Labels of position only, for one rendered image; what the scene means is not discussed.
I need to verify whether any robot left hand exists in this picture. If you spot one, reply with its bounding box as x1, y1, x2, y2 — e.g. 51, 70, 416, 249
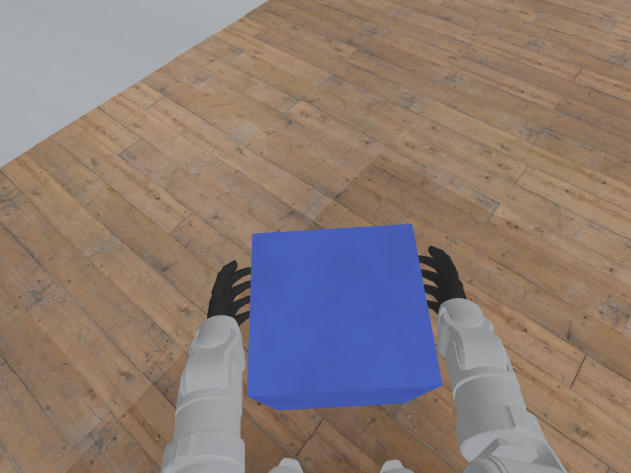
207, 260, 251, 326

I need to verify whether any right robot forearm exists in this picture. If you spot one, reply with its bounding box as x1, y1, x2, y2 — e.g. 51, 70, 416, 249
437, 298, 567, 473

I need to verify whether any robot right hand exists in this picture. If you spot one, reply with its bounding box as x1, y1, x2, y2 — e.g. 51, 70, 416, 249
418, 246, 467, 314

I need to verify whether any carton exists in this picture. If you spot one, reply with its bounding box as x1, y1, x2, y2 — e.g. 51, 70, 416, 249
247, 224, 443, 410

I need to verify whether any left robot forearm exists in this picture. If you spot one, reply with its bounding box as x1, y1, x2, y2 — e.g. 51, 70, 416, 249
160, 315, 246, 473

